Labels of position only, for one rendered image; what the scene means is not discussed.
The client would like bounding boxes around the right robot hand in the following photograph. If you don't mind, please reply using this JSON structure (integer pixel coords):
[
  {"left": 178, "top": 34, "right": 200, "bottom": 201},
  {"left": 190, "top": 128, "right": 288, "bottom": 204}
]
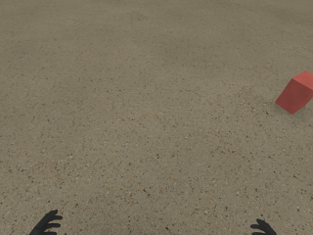
[{"left": 250, "top": 218, "right": 277, "bottom": 235}]

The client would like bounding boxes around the carton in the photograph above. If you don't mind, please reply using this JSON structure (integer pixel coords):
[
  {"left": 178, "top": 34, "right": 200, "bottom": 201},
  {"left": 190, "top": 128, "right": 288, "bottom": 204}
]
[{"left": 275, "top": 70, "right": 313, "bottom": 115}]

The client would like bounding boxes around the left robot hand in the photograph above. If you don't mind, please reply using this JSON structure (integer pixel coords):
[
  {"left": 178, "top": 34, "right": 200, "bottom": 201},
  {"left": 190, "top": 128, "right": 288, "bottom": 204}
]
[{"left": 29, "top": 210, "right": 63, "bottom": 235}]

